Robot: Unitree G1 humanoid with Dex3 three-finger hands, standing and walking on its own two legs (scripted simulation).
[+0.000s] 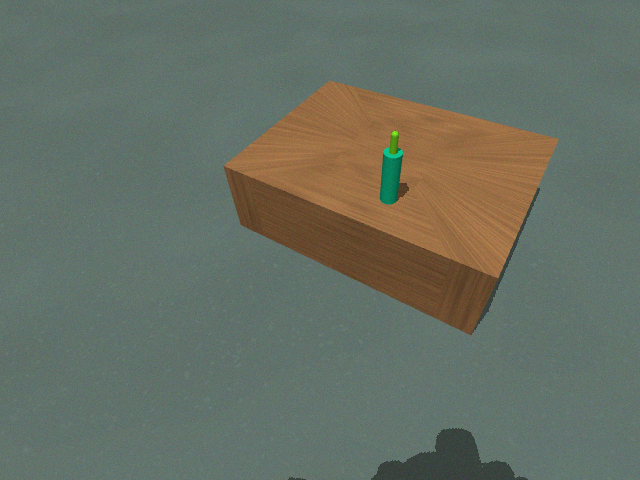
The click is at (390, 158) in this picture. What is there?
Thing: necked bottle
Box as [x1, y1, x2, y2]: [380, 131, 402, 204]
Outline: 396,131 393,131 391,133 390,146 383,151 380,200 388,204 393,203 397,197 402,151 397,147 398,133
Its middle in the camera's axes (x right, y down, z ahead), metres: +0.23 -0.23 +1.25
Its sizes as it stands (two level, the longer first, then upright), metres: 0.060 0.060 0.265
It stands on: a support 0.33 m high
